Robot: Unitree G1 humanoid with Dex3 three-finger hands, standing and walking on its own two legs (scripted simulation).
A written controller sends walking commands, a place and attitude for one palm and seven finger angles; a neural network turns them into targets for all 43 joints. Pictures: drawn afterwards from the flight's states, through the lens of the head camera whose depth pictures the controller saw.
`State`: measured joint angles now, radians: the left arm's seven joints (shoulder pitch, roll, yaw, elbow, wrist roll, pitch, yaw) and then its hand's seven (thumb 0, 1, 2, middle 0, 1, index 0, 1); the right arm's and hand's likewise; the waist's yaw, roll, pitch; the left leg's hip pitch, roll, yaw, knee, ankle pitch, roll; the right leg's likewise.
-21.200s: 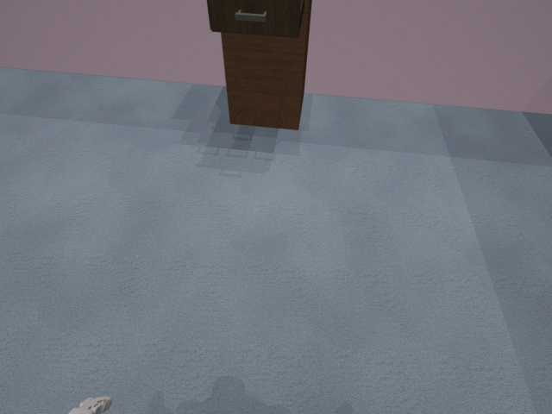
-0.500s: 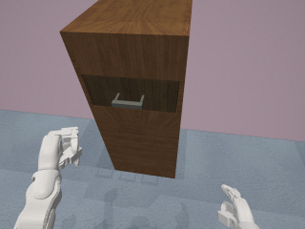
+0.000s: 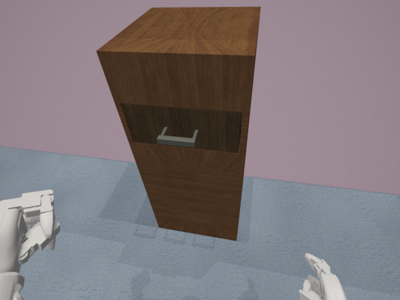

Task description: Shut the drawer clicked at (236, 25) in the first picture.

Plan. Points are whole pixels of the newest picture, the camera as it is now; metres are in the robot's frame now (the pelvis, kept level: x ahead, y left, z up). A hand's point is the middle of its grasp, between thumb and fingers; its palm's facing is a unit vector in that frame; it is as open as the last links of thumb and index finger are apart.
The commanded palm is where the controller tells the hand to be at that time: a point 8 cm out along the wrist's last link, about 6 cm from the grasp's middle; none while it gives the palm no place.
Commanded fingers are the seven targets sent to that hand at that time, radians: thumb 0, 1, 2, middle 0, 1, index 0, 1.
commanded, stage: draw the hand back to the body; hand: left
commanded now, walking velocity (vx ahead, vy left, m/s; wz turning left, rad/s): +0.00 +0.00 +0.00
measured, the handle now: (178, 136) +0.60 +0.16 -0.03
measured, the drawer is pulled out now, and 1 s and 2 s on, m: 0.00 0.00 0.00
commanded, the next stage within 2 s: step back with the hand held close in 0.04 s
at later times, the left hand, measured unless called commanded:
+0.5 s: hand (55, 225) +0.18 +0.25 +0.15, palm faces +0.25 -0.82 -0.51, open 3.3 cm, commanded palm +0.12 +0.30 +0.17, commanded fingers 0.00 0.90 0.90 -1.40 -1.60 -1.40 -1.60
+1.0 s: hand (9, 270) +0.11 +0.27 +0.15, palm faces +0.34 -0.80 -0.50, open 3.3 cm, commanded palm +0.05 +0.31 +0.17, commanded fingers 0.00 0.90 0.90 -1.40 -1.60 -1.40 -1.60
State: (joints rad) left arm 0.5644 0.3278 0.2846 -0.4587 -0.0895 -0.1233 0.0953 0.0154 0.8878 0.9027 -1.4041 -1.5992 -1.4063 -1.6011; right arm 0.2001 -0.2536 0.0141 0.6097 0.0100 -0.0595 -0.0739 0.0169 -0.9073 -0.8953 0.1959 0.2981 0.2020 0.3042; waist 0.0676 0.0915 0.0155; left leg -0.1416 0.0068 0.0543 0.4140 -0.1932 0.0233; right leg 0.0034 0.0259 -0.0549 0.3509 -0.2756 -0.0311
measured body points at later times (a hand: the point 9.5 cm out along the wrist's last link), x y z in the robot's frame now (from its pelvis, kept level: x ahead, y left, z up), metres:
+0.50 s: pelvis -0.01 +0.02 +0.00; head +0.01 +0.00 +0.45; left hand +0.16 +0.29 +0.17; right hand +0.16 -0.22 -0.09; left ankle +0.03 +0.10 -0.74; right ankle -0.05 -0.09 -0.74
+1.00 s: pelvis -0.08 +0.03 -0.01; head -0.04 +0.04 +0.44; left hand +0.08 +0.31 +0.18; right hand +0.11 -0.20 -0.09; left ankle +0.03 +0.11 -0.74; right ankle -0.05 -0.09 -0.74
